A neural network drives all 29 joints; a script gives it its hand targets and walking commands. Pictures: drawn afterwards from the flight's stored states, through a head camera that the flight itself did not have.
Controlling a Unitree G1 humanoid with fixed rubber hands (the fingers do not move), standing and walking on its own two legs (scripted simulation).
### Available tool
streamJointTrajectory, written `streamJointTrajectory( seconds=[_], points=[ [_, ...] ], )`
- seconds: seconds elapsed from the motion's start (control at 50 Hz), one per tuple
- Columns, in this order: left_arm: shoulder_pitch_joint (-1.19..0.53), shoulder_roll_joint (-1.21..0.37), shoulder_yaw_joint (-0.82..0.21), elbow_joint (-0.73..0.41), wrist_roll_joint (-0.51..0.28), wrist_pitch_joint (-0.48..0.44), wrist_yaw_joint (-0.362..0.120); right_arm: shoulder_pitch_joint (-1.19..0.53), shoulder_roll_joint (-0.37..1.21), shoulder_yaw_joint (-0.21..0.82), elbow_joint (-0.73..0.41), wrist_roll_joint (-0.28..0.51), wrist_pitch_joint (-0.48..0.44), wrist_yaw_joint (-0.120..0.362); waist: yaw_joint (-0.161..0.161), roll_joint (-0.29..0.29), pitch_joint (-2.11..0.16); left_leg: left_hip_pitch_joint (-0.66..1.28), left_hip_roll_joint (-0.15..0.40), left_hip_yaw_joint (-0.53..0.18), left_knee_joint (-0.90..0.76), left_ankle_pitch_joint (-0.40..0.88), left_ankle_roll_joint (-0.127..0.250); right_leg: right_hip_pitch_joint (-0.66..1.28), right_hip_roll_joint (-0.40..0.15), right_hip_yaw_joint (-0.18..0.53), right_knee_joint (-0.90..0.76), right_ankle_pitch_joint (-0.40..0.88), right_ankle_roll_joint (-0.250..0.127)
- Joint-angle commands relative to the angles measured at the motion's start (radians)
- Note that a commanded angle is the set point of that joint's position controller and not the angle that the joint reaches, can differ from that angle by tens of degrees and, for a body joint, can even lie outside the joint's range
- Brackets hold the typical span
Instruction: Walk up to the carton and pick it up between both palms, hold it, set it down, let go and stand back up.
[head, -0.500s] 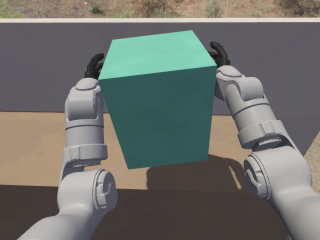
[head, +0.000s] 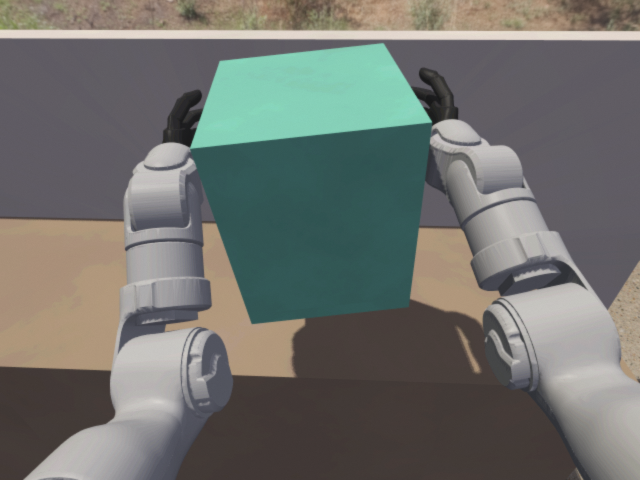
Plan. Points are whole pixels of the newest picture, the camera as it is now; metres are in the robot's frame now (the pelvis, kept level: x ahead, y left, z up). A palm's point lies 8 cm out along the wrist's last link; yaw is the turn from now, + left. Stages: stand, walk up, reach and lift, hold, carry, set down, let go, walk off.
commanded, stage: set down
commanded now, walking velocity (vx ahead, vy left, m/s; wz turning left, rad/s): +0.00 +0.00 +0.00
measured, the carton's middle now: (316, 186) +0.39 +0.00 +0.24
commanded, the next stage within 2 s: none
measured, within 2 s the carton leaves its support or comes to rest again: neither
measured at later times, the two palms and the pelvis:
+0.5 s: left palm (190, 194) +0.39 +0.16 +0.24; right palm (421, 192) +0.39 -0.13 +0.23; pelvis +0.01 +0.01 +0.00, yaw +1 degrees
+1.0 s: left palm (204, 212) +0.40 +0.15 +0.21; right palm (425, 207) +0.39 -0.14 +0.20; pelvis +0.00 +0.01 +0.00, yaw +1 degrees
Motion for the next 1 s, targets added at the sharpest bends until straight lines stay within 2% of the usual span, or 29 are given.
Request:
streamJointTrajectory(
  seconds=[0.0,0.06,0.14,0.2,0.26,0.34,0.4,0.5,0.54,0.56,0.68,0.74,0.8,0.86,0.92,0.98],
  points=[
    [-0.748,-0.533,-0.293,-0.034,-0.123,-0.11,-0.153,-0.73,0.618,0.172,-0.235,0.066,-0.105,0.133,-0.009,0.023,-0.281,-0.078,-0.097,0.039,-0.069,0.172,-0.012,0.225,0.053,0.038,-0.007,0.124,0.045],
    [-0.706,-0.52,-0.265,-0.005,-0.076,-0.152,-0.167,-0.682,0.589,0.125,-0.174,0.009,-0.176,0.147,-0.013,0.041,-0.238,-0.067,-0.093,0.046,-0.087,0.164,-0.011,0.242,0.051,0.023,-0.014,0.103,0.041],
    [-0.627,-0.52,-0.256,0.015,-0.028,-0.182,-0.188,-0.607,0.545,0.085,-0.136,-0.066,-0.268,0.163,-0.03,0.047,-0.168,-0.014,-0.089,0.056,-0.094,0.22,-0.02,0.243,0.055,-0.007,-0.031,0.101,0.033],
    [-0.568,-0.538,-0.284,-0.019,-0.025,-0.199,-0.188,-0.593,0.53,0.101,-0.194,-0.09,-0.332,0.173,-0.035,0.038,-0.195,0.051,-0.089,0.058,-0.072,0.321,-0.027,0.259,0.06,-0.027,-0.032,0.151,0.034],
    [-0.544,-0.568,-0.326,-0.062,-0.035,-0.216,-0.173,-0.6,0.534,0.136,-0.262,-0.098,-0.388,0.182,-0.025,0.046,-0.223,0.085,-0.094,0.067,-0.051,0.379,-0.03,0.267,0.059,-0.037,-0.028,0.178,0.038],
    [-0.503,-0.608,-0.394,-0.123,-0.051,-0.223,-0.158,-0.578,0.528,0.167,-0.335,-0.111,-0.437,0.187,-0.038,0.051,-0.255,0.127,-0.091,0.061,-0.023,0.454,-0.042,0.26,0.065,-0.05,-0.024,0.219,0.037],
    [-0.476,-0.624,-0.438,-0.157,-0.062,-0.228,-0.146,-0.571,0.53,0.195,-0.389,-0.11,-0.452,0.186,-0.036,0.06,-0.282,0.14,-0.093,0.057,-0.009,0.475,-0.045,0.265,0.061,-0.05,-0.017,0.257,0.041],
    [-0.468,-0.637,-0.464,-0.167,-0.072,-0.233,-0.125,-0.545,0.537,0.194,-0.39,-0.123,-0.456,0.199,-0.027,0.065,-0.288,0.121,-0.089,0.057,-0.017,0.423,-0.043,0.245,0.059,-0.052,-0.012,0.22,0.041],
    [-0.456,-0.641,-0.46,-0.153,-0.066,-0.235,-0.119,-0.532,0.529,0.178,-0.367,-0.139,-0.455,0.207,-0.029,0.064,-0.271,0.113,-0.088,0.058,-0.027,0.396,-0.04,0.237,0.058,-0.052,-0.009,0.204,0.041],
    [-0.46,-0.633,-0.446,-0.136,-0.06,-0.236,-0.117,-0.523,0.526,0.169,-0.338,-0.144,-0.45,0.213,-0.019,0.063,-0.245,0.101,-0.088,0.059,-0.038,0.368,-0.038,0.221,0.057,-0.053,-0.015,0.177,0.041],
    [-0.432,-0.635,-0.413,-0.087,-0.051,-0.244,-0.114,-0.493,0.519,0.13,-0.276,-0.174,-0.454,0.228,-0.017,0.044,-0.227,0.087,-0.087,0.064,-0.049,0.345,-0.036,0.224,0.057,-0.053,-0.013,0.184,0.043],
    [-0.424,-0.643,-0.407,-0.08,-0.049,-0.254,-0.112,-0.487,0.519,0.125,-0.263,-0.181,-0.464,0.234,-0.012,0.044,-0.24,0.107,-0.085,0.063,-0.042,0.373,-0.039,0.22,0.059,-0.058,-0.01,0.206,0.042],
    [-0.414,-0.633,-0.383,-0.043,-0.038,-0.259,-0.113,-0.467,0.513,0.1,-0.226,-0.2,-0.463,0.239,-0.015,0.032,-0.204,0.089,-0.087,0.068,-0.055,0.331,-0.034,0.212,0.059,-0.059,-0.018,0.179,0.045],
    [-0.415,-0.637,-0.384,-0.043,-0.039,-0.272,-0.11,-0.468,0.518,0.092,-0.231,-0.212,-0.475,0.248,-0.007,0.044,-0.216,0.066,-0.086,0.07,-0.063,0.311,-0.032,0.219,0.054,-0.054,-0.012,0.174,0.04],
    [-0.428,-0.658,-0.413,-0.061,-0.056,-0.291,-0.099,-0.476,0.532,0.103,-0.25,-0.207,-0.492,0.25,-0.016,0.05,-0.258,0.1,-0.084,0.064,-0.044,0.371,-0.041,0.212,0.059,-0.058,-0.008,0.22,0.038],
    [-0.439,-0.655,-0.413,-0.047,-0.063,-0.312,-0.09,-0.46,0.531,0.096,-0.217,-0.222,-0.492,0.255,-0.018,0.041,-0.261,0.102,-0.085,0.064,-0.041,0.337,-0.042,0.191,0.057,-0.057,-0.012,0.194,0.039]
  ],
)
